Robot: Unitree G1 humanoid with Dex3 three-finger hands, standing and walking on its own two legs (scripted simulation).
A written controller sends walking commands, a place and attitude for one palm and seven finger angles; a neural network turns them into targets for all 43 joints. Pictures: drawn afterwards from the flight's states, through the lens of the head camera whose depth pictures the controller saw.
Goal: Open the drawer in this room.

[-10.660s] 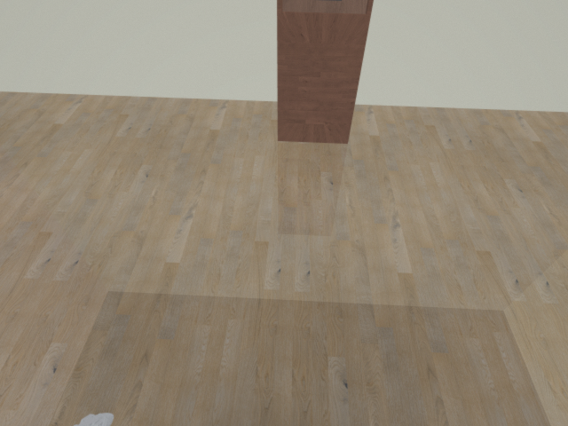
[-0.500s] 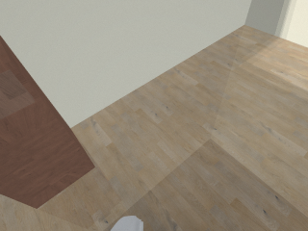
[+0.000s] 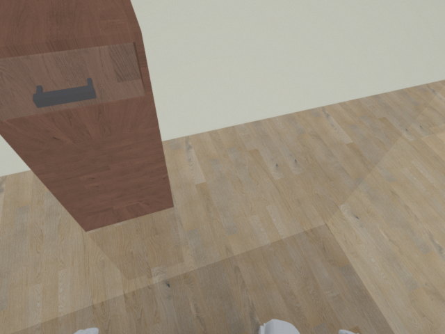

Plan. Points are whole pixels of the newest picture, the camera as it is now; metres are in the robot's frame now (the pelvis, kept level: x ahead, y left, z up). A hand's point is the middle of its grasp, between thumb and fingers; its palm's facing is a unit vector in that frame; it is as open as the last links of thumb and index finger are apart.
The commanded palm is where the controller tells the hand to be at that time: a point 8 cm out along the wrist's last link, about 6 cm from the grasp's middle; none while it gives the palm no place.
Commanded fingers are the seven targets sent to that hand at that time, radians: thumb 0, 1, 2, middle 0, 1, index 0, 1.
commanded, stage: turn to face it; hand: left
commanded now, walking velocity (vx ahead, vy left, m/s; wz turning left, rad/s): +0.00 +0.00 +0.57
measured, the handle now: (65, 90) +0.62 +0.44 +0.02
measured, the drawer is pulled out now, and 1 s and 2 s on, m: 0.00 0.00 0.00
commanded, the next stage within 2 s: take the last steps up to it in 0.48 s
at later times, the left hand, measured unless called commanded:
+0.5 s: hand out of the picture +0.02 +0.17 -0.15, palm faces +0.26 -0.93 -0.27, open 7.4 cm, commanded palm none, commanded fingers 0.00 0.90 0.90 -0.20 -0.30 -0.20 -0.30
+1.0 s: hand out of the picture -0.03 +0.23 -0.18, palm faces +0.37 -0.92 -0.16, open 7.4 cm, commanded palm none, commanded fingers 0.00 0.90 0.90 -0.20 -0.30 -0.20 -0.30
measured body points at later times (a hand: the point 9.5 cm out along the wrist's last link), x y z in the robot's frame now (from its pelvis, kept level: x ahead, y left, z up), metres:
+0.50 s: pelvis +0.00 -0.04 +0.00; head +0.04 -0.05 +0.45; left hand +0.00 +0.21 -0.13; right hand +0.11 -0.28 -0.16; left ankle -0.08 +0.10 -0.67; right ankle +0.01 -0.15 -0.74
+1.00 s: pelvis +0.02 +0.05 +0.01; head +0.01 +0.08 +0.46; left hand -0.05 +0.28 -0.16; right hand +0.08 -0.17 -0.13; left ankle -0.07 +0.08 -0.74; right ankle +0.09 -0.09 -0.65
